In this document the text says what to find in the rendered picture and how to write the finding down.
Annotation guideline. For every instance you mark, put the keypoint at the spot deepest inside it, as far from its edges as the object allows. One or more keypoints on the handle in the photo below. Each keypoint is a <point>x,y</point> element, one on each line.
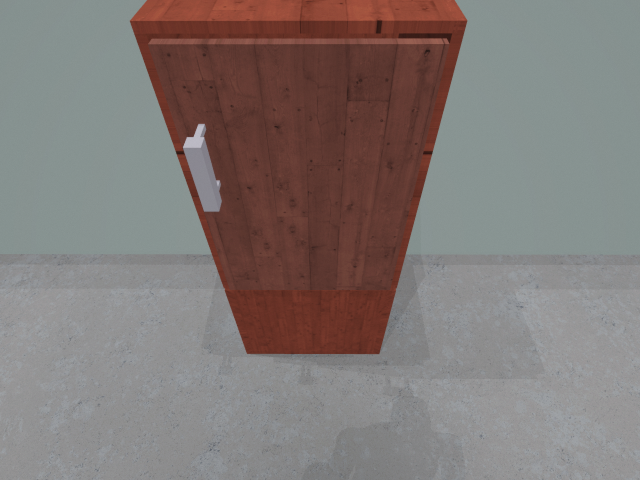
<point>200,165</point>

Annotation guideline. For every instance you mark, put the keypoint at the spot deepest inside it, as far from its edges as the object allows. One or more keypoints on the cupboard door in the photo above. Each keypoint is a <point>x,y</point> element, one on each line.
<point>317,143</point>

